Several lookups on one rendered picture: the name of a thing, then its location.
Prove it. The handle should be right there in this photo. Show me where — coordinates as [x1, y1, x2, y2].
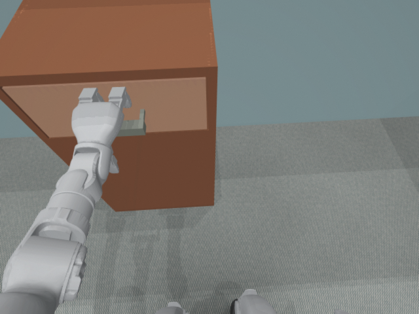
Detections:
[117, 109, 146, 137]

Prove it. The robot right shin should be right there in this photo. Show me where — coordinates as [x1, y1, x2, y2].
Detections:
[240, 289, 257, 298]

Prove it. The drawer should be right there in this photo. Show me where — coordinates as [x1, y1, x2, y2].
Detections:
[2, 77, 207, 137]

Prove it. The cabinet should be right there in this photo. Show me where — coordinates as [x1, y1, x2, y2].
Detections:
[0, 0, 218, 212]

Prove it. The left robot hand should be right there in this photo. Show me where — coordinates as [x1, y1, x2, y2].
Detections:
[71, 87, 132, 173]

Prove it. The robot right thigh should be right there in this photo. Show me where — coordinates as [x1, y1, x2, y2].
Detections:
[234, 294, 277, 314]

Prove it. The robot left forearm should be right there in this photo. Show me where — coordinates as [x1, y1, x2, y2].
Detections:
[2, 142, 112, 292]

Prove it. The left robot upper arm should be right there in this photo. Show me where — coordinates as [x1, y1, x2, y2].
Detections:
[0, 235, 88, 314]

